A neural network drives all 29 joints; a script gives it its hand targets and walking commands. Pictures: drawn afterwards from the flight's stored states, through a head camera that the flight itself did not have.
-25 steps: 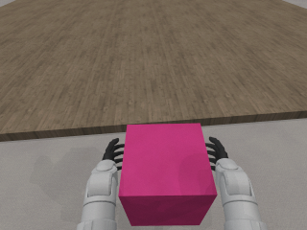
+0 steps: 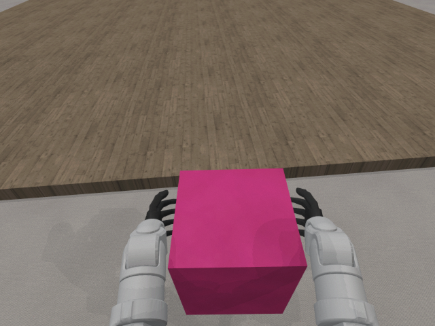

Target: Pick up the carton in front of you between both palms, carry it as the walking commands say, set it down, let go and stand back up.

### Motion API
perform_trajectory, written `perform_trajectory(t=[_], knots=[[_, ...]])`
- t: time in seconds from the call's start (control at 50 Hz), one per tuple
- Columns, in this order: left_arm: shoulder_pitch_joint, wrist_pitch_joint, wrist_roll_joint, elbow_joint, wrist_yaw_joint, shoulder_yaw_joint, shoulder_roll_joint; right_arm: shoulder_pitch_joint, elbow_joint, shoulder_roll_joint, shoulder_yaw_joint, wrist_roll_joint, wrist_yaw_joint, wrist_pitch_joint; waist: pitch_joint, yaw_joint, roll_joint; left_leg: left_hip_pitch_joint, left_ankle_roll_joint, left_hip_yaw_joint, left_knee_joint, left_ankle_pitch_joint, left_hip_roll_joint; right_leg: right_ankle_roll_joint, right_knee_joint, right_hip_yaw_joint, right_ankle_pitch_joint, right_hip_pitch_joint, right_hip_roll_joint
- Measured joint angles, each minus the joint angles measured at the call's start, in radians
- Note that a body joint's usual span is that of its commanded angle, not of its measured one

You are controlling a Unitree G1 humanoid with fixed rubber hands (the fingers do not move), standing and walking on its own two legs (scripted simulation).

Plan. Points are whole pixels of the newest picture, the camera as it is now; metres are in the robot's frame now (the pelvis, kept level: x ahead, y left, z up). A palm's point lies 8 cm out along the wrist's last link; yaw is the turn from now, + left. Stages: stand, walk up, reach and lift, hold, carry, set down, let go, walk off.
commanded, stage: hold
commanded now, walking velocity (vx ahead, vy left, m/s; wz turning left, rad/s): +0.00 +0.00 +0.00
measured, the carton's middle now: (232, 244) +0.30 +0.00 -0.02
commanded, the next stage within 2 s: carry in 0.66 s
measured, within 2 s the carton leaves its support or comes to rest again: neither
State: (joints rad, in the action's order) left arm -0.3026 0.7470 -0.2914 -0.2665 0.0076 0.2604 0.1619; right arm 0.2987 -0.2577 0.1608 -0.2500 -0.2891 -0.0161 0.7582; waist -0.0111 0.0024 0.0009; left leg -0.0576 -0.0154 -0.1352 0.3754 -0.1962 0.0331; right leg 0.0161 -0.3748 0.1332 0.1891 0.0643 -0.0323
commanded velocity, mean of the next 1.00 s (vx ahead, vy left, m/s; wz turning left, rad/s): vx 0.19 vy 0.00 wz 0.00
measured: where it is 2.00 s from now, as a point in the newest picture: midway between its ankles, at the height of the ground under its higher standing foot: (225, 268)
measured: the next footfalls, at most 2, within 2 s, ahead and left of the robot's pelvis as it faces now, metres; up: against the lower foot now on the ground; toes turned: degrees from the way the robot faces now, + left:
left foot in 1.36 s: +0.39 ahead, +0.11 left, +0.00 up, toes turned +9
right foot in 1.86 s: +0.76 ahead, -0.08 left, +0.00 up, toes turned -11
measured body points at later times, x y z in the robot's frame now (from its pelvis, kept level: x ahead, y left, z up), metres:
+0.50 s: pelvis +0.01 +0.00 +0.00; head -0.04 +0.00 +0.45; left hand +0.31 +0.15 +0.04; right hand +0.31 -0.15 +0.04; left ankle +0.02 +0.13 -0.74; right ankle +0.02 -0.13 -0.74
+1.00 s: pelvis +0.08 +0.01 -0.02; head +0.04 +0.01 +0.43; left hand +0.36 +0.16 +0.06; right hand +0.37 -0.14 +0.06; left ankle +0.02 +0.14 -0.74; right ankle +0.02 -0.14 -0.74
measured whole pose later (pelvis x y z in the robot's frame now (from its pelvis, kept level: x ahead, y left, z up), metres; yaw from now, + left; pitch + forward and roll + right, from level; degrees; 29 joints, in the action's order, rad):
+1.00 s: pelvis +0.08 +0.01 -0.02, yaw +0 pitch +4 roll +0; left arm -0.18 1.04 -0.14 0.13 -0.08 0.12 0.12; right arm 0.19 0.12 0.12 -0.12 -0.13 0.06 1.04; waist 0.19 0.00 -0.01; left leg -0.28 -0.02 0.00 0.63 -0.42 -0.03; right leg 0.03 -0.63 0.02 0.42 0.28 0.04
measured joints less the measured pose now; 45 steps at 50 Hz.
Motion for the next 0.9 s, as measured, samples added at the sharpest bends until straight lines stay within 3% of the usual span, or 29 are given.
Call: perform_trajectory(t=[0.64, 0.7, 0.76, 0.9], knots=[[0.040, 0.015, 0.013, 0.035, -0.006, -0.040, -0.010, -0.043, 0.037, -0.010, 0.039, 0.012, 0.006, 0.013, 0.005, -0.001, 0.000, 0.022, 0.002, 0.004, -0.025, 0.002, -0.003, -0.002, 0.026, -0.003, -0.002, -0.022, 0.002], [0.041, 0.018, 0.018, 0.039, -0.009, -0.042, -0.010, -0.045, 0.041, -0.011, 0.039, 0.020, 0.009, 0.016, 0.050, -0.002, 0.000, -0.053, 0.001, 0.019, 0.036, -0.039, -0.006, 0.000, -0.037, -0.017, 0.040, 0.053, 0.005], [0.063, 0.033, 0.042, 0.082, -0.021, -0.064, -0.015, -0.067, 0.086, -0.016, 0.058, 0.043, 0.020, 0.030, 0.096, -0.003, 0.000, -0.120, 0.002, 0.054, 0.095, -0.147, -0.025, -0.003, -0.095, -0.055, 0.150, 0.120, 0.023], [0.104, 0.153, 0.115, 0.275, -0.059, -0.117, -0.024, -0.109, 0.279, -0.028, 0.102, 0.115, 0.052, 0.150, 0.165, -0.003, 0.002, -0.213, -0.001, 0.108, 0.205, -0.177, -0.059, 0.000, -0.178, -0.115, 0.139, 0.198, 0.053]])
